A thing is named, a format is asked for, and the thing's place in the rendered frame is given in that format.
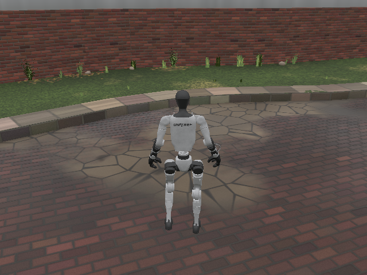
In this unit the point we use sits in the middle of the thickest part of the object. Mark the right robot upper arm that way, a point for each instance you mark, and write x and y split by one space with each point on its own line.
204 129

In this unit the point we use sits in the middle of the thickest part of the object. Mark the right robot forearm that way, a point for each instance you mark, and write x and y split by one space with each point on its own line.
212 149

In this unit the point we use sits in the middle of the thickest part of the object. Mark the robot right foot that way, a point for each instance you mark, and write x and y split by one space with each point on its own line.
196 228

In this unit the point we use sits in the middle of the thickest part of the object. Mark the robot right hand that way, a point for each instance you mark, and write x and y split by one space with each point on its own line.
217 159

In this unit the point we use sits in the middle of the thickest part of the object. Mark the left robot upper arm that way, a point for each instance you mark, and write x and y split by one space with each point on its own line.
162 130

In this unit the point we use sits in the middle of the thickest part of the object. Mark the robot right shin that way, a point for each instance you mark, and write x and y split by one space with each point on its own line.
197 208

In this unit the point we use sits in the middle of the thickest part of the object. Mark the robot left hand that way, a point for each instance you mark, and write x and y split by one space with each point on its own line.
154 160

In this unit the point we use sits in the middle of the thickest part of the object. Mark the left robot forearm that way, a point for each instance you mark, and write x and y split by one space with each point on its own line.
154 150

